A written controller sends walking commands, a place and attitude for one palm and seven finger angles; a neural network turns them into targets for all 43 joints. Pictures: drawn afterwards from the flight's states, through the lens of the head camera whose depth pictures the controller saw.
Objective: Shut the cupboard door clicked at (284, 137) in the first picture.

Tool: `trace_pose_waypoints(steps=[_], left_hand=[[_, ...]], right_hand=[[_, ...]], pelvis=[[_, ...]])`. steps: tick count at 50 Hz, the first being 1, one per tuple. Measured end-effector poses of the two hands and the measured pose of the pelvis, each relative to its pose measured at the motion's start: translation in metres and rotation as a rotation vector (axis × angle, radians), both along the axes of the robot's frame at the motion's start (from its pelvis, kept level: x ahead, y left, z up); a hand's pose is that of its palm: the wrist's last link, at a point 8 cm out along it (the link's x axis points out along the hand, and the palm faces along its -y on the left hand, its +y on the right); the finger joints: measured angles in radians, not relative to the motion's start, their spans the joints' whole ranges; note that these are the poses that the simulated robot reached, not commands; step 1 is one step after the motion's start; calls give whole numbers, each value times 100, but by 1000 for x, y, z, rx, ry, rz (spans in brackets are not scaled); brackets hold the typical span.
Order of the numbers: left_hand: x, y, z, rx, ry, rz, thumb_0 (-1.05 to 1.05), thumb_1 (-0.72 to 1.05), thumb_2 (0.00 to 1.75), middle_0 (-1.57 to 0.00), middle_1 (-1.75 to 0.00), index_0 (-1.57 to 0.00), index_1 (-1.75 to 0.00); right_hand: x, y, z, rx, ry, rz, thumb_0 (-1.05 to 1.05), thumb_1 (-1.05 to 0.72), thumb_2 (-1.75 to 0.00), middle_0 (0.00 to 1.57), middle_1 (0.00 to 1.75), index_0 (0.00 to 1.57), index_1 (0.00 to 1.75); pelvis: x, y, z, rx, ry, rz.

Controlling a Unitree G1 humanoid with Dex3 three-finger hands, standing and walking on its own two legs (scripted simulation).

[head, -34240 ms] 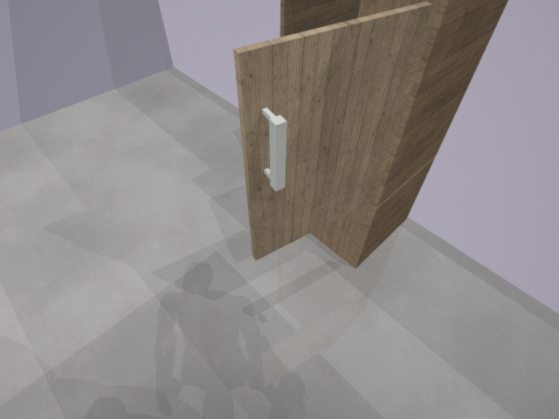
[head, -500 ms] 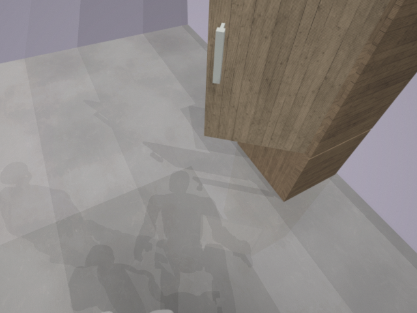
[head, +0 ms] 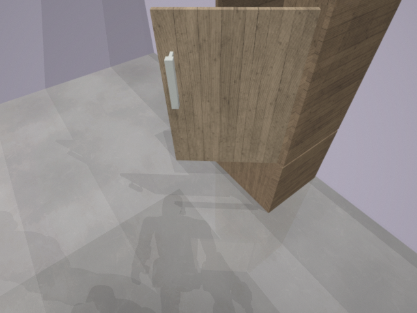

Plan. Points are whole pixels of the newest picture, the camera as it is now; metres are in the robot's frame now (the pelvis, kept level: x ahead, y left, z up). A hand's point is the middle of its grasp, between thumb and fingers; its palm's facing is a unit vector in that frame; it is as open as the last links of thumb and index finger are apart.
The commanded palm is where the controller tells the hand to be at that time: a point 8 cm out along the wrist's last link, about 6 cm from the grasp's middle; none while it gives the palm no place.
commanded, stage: take the last steps up to it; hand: left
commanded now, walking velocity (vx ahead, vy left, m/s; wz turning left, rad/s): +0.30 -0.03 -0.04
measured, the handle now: (173, 81) +0.73 +0.14 +0.06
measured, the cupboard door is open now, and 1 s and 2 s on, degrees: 50 50 50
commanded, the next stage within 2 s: come to a stop and stand still in 0.58 s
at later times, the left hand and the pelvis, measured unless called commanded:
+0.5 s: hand (136, 295) +0.20 +0.18 -0.17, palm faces +0.01 -0.98 -0.18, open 7.4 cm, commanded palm none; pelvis +0.16 +0.00 +0.00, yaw -2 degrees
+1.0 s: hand (161, 252) +0.30 +0.15 -0.19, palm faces +0.03 -0.99 -0.16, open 7.3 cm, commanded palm none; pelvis +0.29 -0.02 +0.00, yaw -2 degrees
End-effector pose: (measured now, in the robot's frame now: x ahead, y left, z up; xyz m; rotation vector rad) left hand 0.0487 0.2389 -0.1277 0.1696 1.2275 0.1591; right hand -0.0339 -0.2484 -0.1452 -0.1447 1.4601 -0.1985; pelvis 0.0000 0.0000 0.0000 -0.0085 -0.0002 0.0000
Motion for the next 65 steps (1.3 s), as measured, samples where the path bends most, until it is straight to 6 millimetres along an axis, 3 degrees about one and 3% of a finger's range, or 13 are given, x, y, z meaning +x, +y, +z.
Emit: trace_pose_waypoints(steps=[4, 10, 14, 16, 20, 26, 31, 34, 41, 49, 53, 58, 65], left_hand=[[-14, -14, -3, -25, 87, 19, 0, 91, 90, -20, -30, -19, -30], [-29, -26, -17, -86, 235, 60, 0, 91, 90, -20, -30, -20, -30], [-23, -21, -36, -115, 311, 86, 1, 91, 90, -20, -30, -20, -30], [-8, -16, -41, -112, 329, 69, 1, 91, 90, -20, -30, -20, -30], [50, -7, -33, -83, 259, 28, 1, 91, 90, -20, -30, -20, -30], [157, -6, -7, -24, 49, -10, 1, 92, 90, -20, -30, -19, -30], [213, -17, -6, 27, -42, -21, 1, 92, 90, -20, -30, -19, -30], [222, -28, -2, 18, -21, -5, 0, 92, 90, -20, -30, -19, -30], [223, -52, -7, -37, 130, 3, 1, 93, 90, -20, -30, -20, -30], [246, -46, -31, -66, 183, 34, 1, 92, 90, -20, -30, -20, -30], [264, -33, -24, -24, 148, 29, 1, 92, 90, -20, -30, -20, -30], [282, -23, -9, 51, 56, 7, 1, 92, 90, -20, -30, -20, -30], [277, -30, -1, 65, 17, -30, 0, 91, 90, -20, -30, -19, -30]], right_hand=[[42, -7, 10, -7, -57, 11, 1, -91, -90, 20, 30, 20, 30], [129, 4, 15, -7, -173, 62, 1, -91, -90, 20, 30, 20, 30], [187, 19, 6, -22, -260, 97, 0, -91, -90, 20, 30, 20, 30], [203, 25, 4, -27, -288, 91, 0, -90, -90, 20, 30, 20, 30], [208, 32, 5, -9, -263, 50, 0, -91, -90, 20, 30, 20, 30], [197, 19, 2, 21, -124, 11, 0, -93, -90, 20, 30, 20, 30], [206, 0, -16, 58, -40, -22, 0, -91, -90, 20, 30, 20, 30], [231, -9, -10, 57, -34, -19, 0, -91, -90, 20, 30, 20, 30], [315, -11, 10, 27, -138, 11, 0, -91, -90, 20, 30, 20, 30], [378, -1, 9, -22, -191, 53, 0, -91, -90, 20, 30, 20, 30], [391, -3, 9, -21, -217, 68, 0, -91, -90, 20, 30, 20, 30], [391, -19, 2, -4, -248, 56, 0, -90, -90, 20, 30, 20, 30], [369, -38, 3, -3, -220, 27, 0, -90, -90, 20, 30, 20, 30]], pelvis=[[22, -4, 6, 9, 3, 0], [61, 0, 2, -1, -2, 5], [96, 12, -14, -14, -12, -6], [107, 14, -18, 1, -20, -24], [128, 13, -10, 16, -20, -38], [164, 1, 1, 13, -20, -30], [201, -22, -10, 33, -26, -29], [221, -28, -3, 19, -17, -25], [262, -30, 8, 16, 6, -35], [288, -19, -4, 7, -3, -40], [283, -22, -3, 4, -3, -41], [273, -34, -5, 2, -8, -41], [265, -41, -3, 9, -15, -28]])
